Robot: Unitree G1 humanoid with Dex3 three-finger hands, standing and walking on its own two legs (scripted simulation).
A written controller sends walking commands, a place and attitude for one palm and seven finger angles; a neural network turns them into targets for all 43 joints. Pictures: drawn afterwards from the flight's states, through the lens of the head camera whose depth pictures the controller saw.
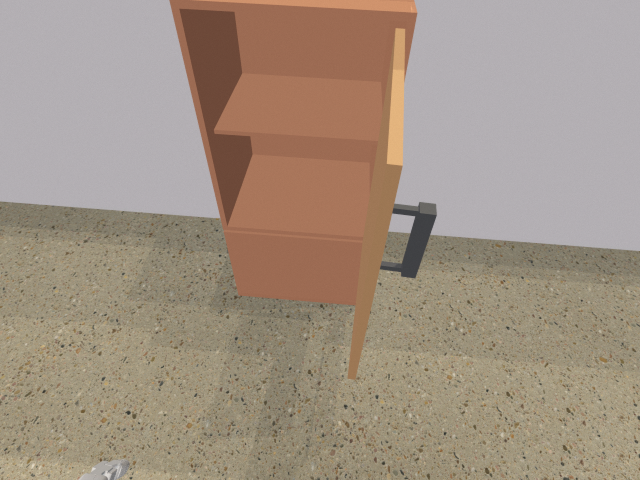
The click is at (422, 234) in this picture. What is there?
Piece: cupboard door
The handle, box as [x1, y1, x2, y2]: [380, 202, 436, 277]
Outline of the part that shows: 435,204 419,202 417,206 394,204 392,213 414,215 415,218 401,264 382,261 380,266 381,269 400,271 401,276 415,277 436,215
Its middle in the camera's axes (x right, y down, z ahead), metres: +0.12 +0.01 +0.58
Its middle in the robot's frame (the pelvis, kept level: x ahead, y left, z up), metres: +0.45 -0.10 +0.05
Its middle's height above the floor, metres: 0.82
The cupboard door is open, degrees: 86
